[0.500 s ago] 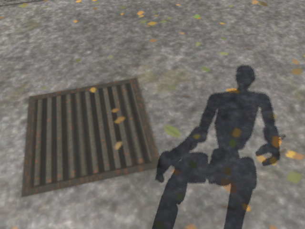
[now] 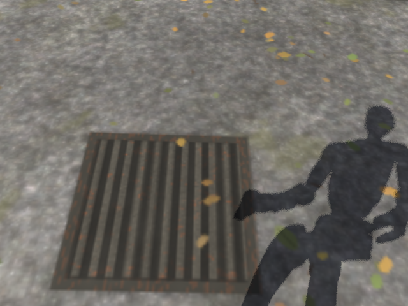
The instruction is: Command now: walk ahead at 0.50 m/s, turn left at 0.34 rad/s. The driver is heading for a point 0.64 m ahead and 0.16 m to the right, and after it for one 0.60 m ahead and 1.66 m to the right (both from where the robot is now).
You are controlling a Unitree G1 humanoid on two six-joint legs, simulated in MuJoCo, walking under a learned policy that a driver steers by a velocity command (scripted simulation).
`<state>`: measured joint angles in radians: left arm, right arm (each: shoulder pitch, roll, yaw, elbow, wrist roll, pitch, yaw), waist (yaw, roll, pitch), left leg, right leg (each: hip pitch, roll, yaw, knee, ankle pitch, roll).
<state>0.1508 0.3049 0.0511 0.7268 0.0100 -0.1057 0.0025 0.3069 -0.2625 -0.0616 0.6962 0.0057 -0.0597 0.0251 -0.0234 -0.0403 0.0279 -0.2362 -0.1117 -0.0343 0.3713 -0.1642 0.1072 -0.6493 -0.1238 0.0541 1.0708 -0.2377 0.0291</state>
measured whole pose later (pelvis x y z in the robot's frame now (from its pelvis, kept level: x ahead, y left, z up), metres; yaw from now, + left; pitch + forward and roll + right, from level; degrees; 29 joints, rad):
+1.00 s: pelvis +0.53 +0.01 -0.01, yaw -6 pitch +2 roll +0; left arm 0.29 0.32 0.07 0.77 -0.02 -0.01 0.02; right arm 0.14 -0.25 -0.05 0.72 -0.02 -0.08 0.01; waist 0.01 -0.04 0.04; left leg -0.34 0.02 0.08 0.46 -0.16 0.03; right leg -0.52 -0.03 0.04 1.16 -0.46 0.05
